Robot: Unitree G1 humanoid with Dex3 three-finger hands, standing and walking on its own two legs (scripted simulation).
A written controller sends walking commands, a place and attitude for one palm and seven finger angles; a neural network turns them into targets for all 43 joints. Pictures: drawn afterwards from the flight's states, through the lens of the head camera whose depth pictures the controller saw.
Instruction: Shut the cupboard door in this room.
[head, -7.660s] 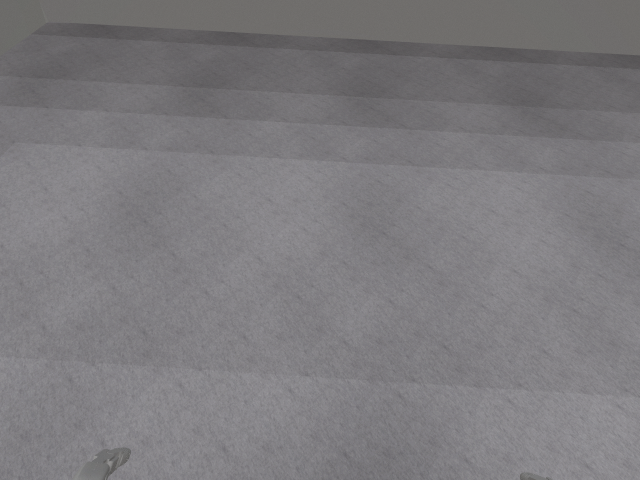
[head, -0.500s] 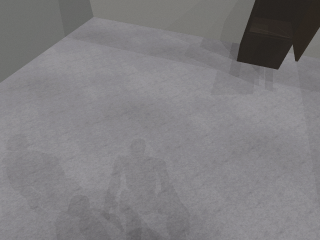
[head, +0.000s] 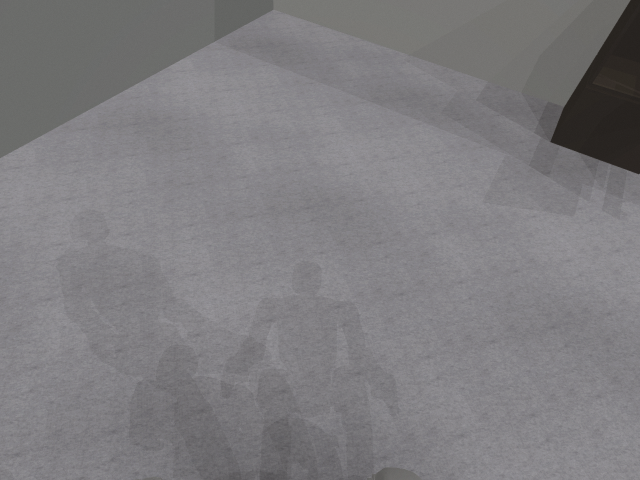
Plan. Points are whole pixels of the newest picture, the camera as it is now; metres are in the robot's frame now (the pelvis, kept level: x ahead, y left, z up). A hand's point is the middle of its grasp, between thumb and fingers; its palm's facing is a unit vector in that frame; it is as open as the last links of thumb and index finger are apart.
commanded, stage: turn or walk to find it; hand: left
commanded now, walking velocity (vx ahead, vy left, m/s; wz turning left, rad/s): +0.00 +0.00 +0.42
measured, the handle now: out of the picture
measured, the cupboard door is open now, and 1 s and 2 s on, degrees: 90 90 90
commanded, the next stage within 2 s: none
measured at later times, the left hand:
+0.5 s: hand out of the picture -0.01 +0.11 -0.14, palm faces +0.24 -0.93 -0.29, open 7.4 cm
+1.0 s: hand out of the picture -0.16 +0.16 -0.18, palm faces +0.48 -0.85 -0.22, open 7.4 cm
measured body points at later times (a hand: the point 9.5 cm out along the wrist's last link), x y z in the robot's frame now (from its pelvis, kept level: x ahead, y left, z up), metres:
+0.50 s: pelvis -0.03 -0.09 +0.00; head +0.00 -0.13 +0.45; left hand -0.02 +0.16 -0.12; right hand +0.06 -0.34 -0.17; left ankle -0.09 +0.08 -0.64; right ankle +0.00 -0.15 -0.74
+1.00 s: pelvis -0.09 -0.04 +0.00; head -0.08 -0.01 +0.45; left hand -0.18 +0.20 -0.17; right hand +0.11 -0.22 -0.13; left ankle -0.13 +0.03 -0.74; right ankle -0.03 -0.18 -0.67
